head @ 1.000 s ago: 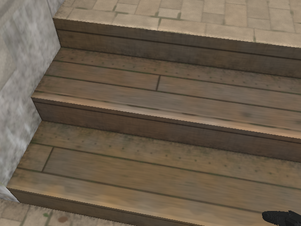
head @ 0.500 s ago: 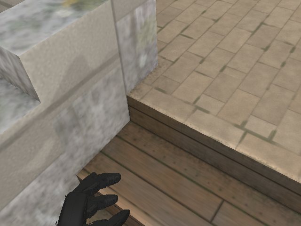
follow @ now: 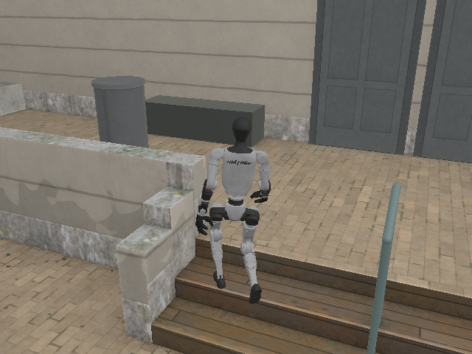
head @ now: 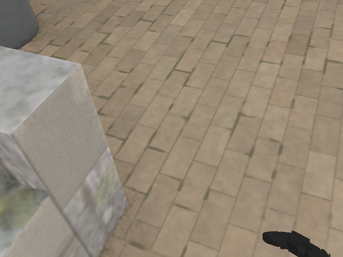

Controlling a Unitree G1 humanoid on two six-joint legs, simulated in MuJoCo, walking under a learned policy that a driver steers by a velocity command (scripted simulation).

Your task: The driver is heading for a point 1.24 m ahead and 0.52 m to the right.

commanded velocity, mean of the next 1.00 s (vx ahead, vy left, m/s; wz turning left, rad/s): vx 1.00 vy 0.00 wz -0.71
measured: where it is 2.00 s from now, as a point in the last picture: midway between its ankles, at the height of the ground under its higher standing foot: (325, 69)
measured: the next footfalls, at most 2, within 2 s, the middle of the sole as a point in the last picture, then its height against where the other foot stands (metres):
right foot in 0.34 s outside the picture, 0.16 m higher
left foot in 0.78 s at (249, 149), level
